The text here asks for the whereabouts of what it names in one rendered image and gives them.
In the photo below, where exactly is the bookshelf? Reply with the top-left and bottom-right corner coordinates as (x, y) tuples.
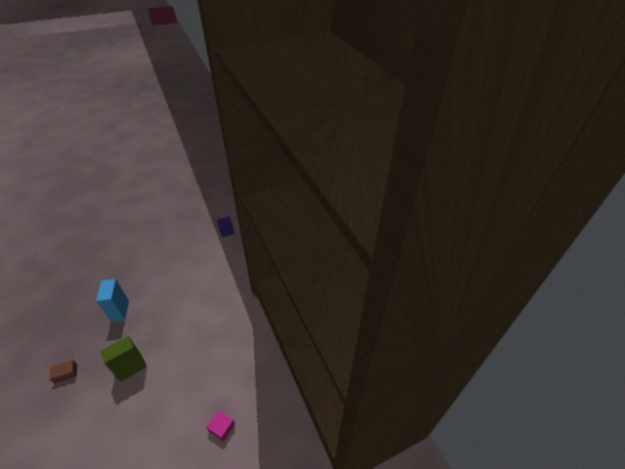
(197, 0), (625, 469)

